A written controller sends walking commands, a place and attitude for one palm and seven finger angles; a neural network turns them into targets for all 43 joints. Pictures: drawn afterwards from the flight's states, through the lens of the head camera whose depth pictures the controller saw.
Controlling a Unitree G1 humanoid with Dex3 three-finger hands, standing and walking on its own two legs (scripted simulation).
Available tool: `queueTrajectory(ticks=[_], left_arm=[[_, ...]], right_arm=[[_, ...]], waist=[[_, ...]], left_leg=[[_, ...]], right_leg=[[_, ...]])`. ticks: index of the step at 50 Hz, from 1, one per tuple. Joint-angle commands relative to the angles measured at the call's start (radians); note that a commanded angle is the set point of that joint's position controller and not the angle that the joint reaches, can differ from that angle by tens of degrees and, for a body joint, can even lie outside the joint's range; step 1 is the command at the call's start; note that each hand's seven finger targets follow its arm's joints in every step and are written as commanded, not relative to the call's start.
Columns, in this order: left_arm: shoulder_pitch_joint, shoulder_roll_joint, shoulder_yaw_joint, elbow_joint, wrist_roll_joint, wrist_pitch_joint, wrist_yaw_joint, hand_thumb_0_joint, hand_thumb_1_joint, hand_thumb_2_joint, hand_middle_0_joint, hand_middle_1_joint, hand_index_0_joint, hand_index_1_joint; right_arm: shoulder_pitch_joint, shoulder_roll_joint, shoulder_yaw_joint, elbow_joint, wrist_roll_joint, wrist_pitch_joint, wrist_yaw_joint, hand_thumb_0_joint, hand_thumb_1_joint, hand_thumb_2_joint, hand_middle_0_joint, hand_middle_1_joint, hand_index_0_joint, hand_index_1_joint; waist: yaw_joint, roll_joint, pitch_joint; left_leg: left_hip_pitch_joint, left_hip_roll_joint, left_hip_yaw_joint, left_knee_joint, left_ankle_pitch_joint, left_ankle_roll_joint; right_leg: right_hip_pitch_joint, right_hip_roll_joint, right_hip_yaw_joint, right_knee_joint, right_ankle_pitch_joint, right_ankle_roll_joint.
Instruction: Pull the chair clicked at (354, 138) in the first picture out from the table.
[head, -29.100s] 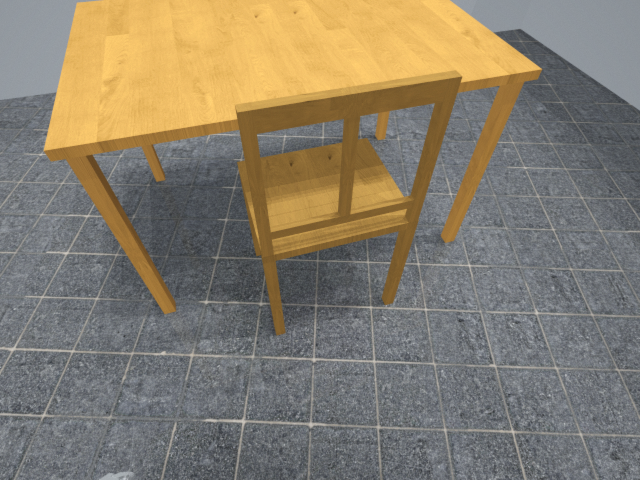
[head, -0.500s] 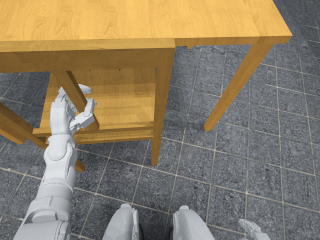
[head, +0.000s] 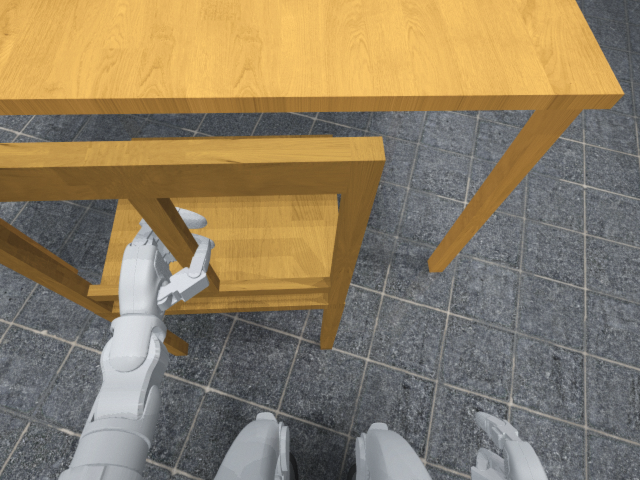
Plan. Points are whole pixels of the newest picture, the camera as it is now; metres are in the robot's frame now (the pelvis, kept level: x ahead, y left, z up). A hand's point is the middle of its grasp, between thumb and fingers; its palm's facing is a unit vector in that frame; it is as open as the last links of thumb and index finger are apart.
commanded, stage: step backward, pulling the chair out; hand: left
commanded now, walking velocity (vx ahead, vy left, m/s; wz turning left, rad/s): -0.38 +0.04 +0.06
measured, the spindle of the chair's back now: (185, 249) +0.39 +0.18 +0.00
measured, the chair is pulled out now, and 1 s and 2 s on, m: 0.03 0.13 0.27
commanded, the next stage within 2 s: none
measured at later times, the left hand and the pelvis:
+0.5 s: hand (201, 277) +0.34 +0.14 +0.02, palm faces +0.03 -0.99 -0.13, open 5.5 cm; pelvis +0.00 +0.01 +0.09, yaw -2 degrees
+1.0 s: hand (206, 349) +0.26 +0.13 +0.02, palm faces -0.01 -0.99 -0.15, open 5.5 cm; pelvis -0.07 +0.01 +0.09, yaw -3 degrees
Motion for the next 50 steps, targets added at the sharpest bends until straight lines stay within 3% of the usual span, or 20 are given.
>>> queueTrajectory(ticks=[1, 3, 5, 7, 9, 10, 11, 14, 16, 19, 25, 30, 34, 36, 37, 40, 42, 44, 46, 50], left_arm=[[-0.181, 0.199, 0.025, -0.198, 0.084, 0.132, 0.114, 0.0, 0.9, 0.9, -0.5, -1.45, -0.5, -1.45], [-0.16, 0.124, -0.051, -0.009, 0.093, 0.199, 0.113, 0.0, 0.9, 0.9, -0.5, -1.45, -0.5, -1.45], [-0.265, 0.148, -0.05, 0.046, 0.094, 0.208, 0.116, 0.0, 0.9, 0.9, -0.5, -1.45, -0.5, -1.45], [-0.285, 0.142, -0.053, 0.133, 0.095, 0.201, 0.111, 0.0, 0.9, 0.9, -0.5, -1.45, -0.5, -1.45], [-0.286, 0.117, -0.075, 0.201, 0.092, 0.193, 0.098, 0.0, 0.9, 0.9, -0.5, -1.45, -0.5, -1.45], [-0.295, 0.143, -0.056, 0.205, 0.098, 0.187, 0.099, 0.0, 0.9, 0.9, -0.5, -1.45, -0.5, -1.45], [-0.29, 0.119, -0.072, 0.226, 0.095, 0.184, 0.096, 0.0, 0.9, 0.9, -0.5, -1.45, -0.5, -1.45], [-0.286, 0.109, -0.074, 0.231, 0.098, 0.172, 0.088, 0.0, 0.9, 0.9, -0.5, -1.45, -0.5, -1.45], [-0.266, 0.124, -0.052, 0.223, 0.101, 0.169, 0.082, 0.0, 0.9, 0.9, -0.5, -1.45, -0.5, -1.45], [-0.226, 0.114, -0.052, 0.206, 0.101, 0.157, 0.076, 0.0, 0.9, 0.9, -0.5, -1.45, -0.5, -1.45], [-0.168, 0.154, -0.019, 0.174, 0.098, 0.149, 0.085, 0.0, 0.9, 0.9, -0.5, -1.45, -0.5, -1.45], [-0.205, 0.183, -0.025, 0.194, 0.104, 0.144, 0.105, 0.0, 0.9, 0.9, -0.5, -1.45, -0.5, -1.45], [-0.243, 0.152, -0.066, 0.23, 0.105, 0.148, 0.106, 0.0, 0.9, 0.9, -0.5, -1.45, -0.5, -1.45], [-0.242, 0.143, -0.08, 0.234, 0.105, 0.152, 0.108, 0.0, 0.9, 0.9, -0.5, -1.45, -0.5, -1.45], [-0.255, 0.128, -0.099, 0.23, 0.104, 0.151, 0.107, 0.0, 0.9, 0.9, -0.5, -1.45, -0.5, -1.45], [-0.262, 0.118, -0.101, 0.206, 0.102, 0.158, 0.105, 0.0, 0.9, 0.9, -0.5, -1.45, -0.5, -1.45], [-0.254, 0.085, -0.115, 0.197, 0.101, 0.166, 0.105, 0.0, 0.9, 0.9, -0.5, -1.45, -0.5, -1.45], [-0.275, 0.09, -0.106, 0.194, 0.098, 0.167, 0.114, 0.0, 0.9, 0.9, -0.5, -1.45, -0.5, -1.45], [-0.263, 0.093, -0.097, 0.206, 0.099, 0.167, 0.117, 0.0, 0.9, 0.9, -0.5, -1.45, -0.5, -1.45], [-0.298, 0.099, -0.093, 0.204, 0.101, 0.158, 0.112, 0.0, 0.9, 0.9, -0.5, -1.45, -0.5, -1.45]], right_arm=[[0.121, -0.123, -0.021, -0.144, 0.033, 0.039, -0.1, 0.0, -0.9, -0.9, 0.2, 0.3, 0.2, 0.3], [0.103, -0.134, -0.013, -0.105, 0.038, 0.07, -0.121, 0.0, -0.9, -0.9, 0.2, 0.3, 0.2, 0.3], [0.096, -0.147, -0.012, -0.09, 0.04, 0.085, -0.138, 0.0, -0.9, -0.9, 0.2, 0.3, 0.2, 0.3], [0.083, -0.145, -0.011, -0.078, 0.037, 0.09, -0.145, 0.0, -0.9, -0.9, 0.2, 0.3, 0.2, 0.3], [0.067, -0.145, -0.011, -0.07, 0.032, 0.095, -0.144, 0.0, -0.9, -0.9, 0.2, 0.3, 0.2, 0.3], [0.065, -0.15, -0.018, -0.068, 0.028, 0.094, -0.143, 0.0, -0.9, -0.9, 0.2, 0.3, 0.2, 0.3], [0.062, -0.14, -0.013, -0.065, 0.022, 0.094, -0.137, 0.0, -0.9, -0.9, 0.2, 0.3, 0.2, 0.3], [0.051, -0.131, -0.014, -0.054, -0.003, 0.08, -0.112, 0.0, -0.9, -0.9, 0.2, 0.3, 0.2, 0.3], [0.045, -0.129, -0.017, -0.049, -0.018, 0.071, -0.098, 0.0, -0.9, -0.9, 0.2, 0.3, 0.2, 0.3], [0.041, -0.133, -0.021, -0.054, -0.018, 0.06, -0.088, 0.0, -0.9, -0.9, 0.2, 0.3, 0.2, 0.3], [0.054, -0.152, -0.035, -0.054, -0.002, 0.041, -0.102, 0.0, -0.9, -0.9, 0.2, 0.3, 0.2, 0.3], [0.038, -0.157, -0.034, -0.052, 0.01, 0.041, -0.133, 0.0, -0.9, -0.9, 0.2, 0.3, 0.2, 0.3], [0.023, -0.164, -0.029, -0.048, 0.019, 0.046, -0.153, 0.0, -0.9, -0.9, 0.2, 0.3, 0.2, 0.3], [0.02, -0.164, -0.026, -0.046, 0.021, 0.051, -0.16, 0.0, -0.9, -0.9, 0.2, 0.3, 0.2, 0.3], [0.02, -0.164, -0.023, -0.044, 0.021, 0.054, -0.16, 0.0, -0.9, -0.9, 0.2, 0.3, 0.2, 0.3], [-0.005, -0.159, -0.02, -0.044, 0.001, 0.057, -0.144, 0.0, -0.9, -0.9, 0.2, 0.3, 0.2, 0.3], [-0.021, -0.143, -0.017, -0.043, -0.019, 0.047, -0.121, 0.0, -0.9, -0.9, 0.2, 0.3, 0.2, 0.3], [-0.015, -0.142, -0.016, -0.037, -0.025, 0.028, -0.111, 0.0, -0.9, -0.9, 0.2, 0.3, 0.2, 0.3], [-0.003, -0.145, -0.017, -0.027, -0.023, 0.012, -0.11, 0.0, -0.9, -0.9, 0.2, 0.3, 0.2, 0.3], [-0.001, -0.164, -0.03, -0.008, -0.017, -0.023, -0.115, 0.0, -0.9, -0.9, 0.2, 0.3, 0.2, 0.3]], waist=[[-0.01, 0.105, -0.545], [-0.02, -0.041, -0.357], [-0.019, -0.063, -0.334], [-0.011, -0.004, -0.308], [-0.004, 0.075, -0.268], [0.003, 0.129, -0.266], [0.003, 0.166, -0.249], [0.015, 0.244, -0.233], [0.022, 0.237, -0.243], [0.022, 0.184, -0.242], [0.01, 0.079, -0.313], [0.005, 0.061, -0.297], [-0.002, -0.04, -0.256], [-0.002, -0.013, -0.26], [-0.004, 0.01, -0.264], [0.011, 0.127, -0.241], [0.025, 0.217, -0.206], [0.029, 0.213, -0.174], [0.023, 0.138, -0.179], [0.018, 0.142, -0.174]], left_leg=[[0.711, 0.038, -0.1, -0.33, 0.791, -0.029], [0.597, 0.069, -0.117, -0.396, 0.733, -0.02], [0.63, 0.085, -0.116, -0.452, 0.782, -0.021], [0.684, 0.109, -0.126, -0.498, 0.848, -0.027], [0.759, 0.146, -0.165, -0.553, 0.915, -0.022], [0.826, 0.161, -0.179, -0.569, 1.003, -0.016], [0.89, 0.177, -0.197, -0.585, 1.094, -0.013], [1.07, 0.216, -0.227, -0.613, 1.351, -0.019], [1.133, 0.232, -0.229, -0.609, 1.429, -0.026], [1.108, 0.229, -0.203, -0.6, 1.367, -0.031], [0.997, 0.19, -0.134, -0.564, 1.209, -0.052], [0.797, 0.127, -0.091, -0.579, 0.766, -0.07], [0.7, 0.074, -0.09, -0.588, 0.526, -0.075], [0.745, 0.092, -0.104, -0.64, 0.647, -0.065], [0.803, 0.115, -0.126, -0.678, 0.794, -0.052], [0.956, 0.216, -0.222, -0.739, 1.068, 0.009], [0.985, 0.261, -0.256, -0.783, 1.026, 0.034], [0.974, 0.278, -0.272, -0.772, 0.986, 0.058], [0.979, 0.283, -0.264, -0.741, 0.993, 0.057], [0.884, 0.267, -0.25, -0.737, 0.809, 0.039]], right_leg=[[0.446, -0.066, 0.104, -0.293, 0.892, 0.018], [0.496, -0.082, 0.097, -0.365, 0.886, 0.039], [0.563, -0.105, 0.104, -0.413, 0.97, 0.048], [0.591, -0.116, 0.107, -0.452, 0.956, 0.046], [0.577, -0.104, 0.095, -0.483, 0.773, 0.032], [0.563, -0.091, 0.093, -0.49, 0.676, 0.026], [0.541, -0.08, 0.087, -0.501, 0.582, 0.021], [0.469, -0.057, 0.076, -0.526, 0.388, 0.014], [0.475, -0.049, 0.073, -0.551, 0.372, 0.01], [0.546, -0.055, 0.071, -0.616, 0.491, 0.001], [0.745, -0.108, 0.109, -0.646, 0.977, -0.025], [0.866, -0.198, 0.176, -0.634, 1.221, -0.036], [0.912, -0.232, 0.187, -0.654, 1.295, -0.02], [0.891, -0.204, 0.152, -0.64, 1.215, -0.001], [0.848, -0.168, 0.126, -0.627, 1.115, 0.013], [0.658, -0.066, 0.093, -0.554, 0.533, 0.018], [0.569, -0.047, 0.088, -0.483, 0.197, 0.006], [0.562, -0.054, 0.095, -0.487, 0.186, 0.0], [0.598, -0.052, 0.091, -0.546, 0.244, 0.005], [0.673, -0.049, 0.077, -0.611, 0.303, -0.002]])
